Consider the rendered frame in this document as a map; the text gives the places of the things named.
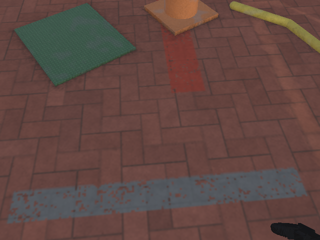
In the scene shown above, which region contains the robot right hand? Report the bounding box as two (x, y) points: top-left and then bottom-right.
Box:
(270, 222), (320, 240)

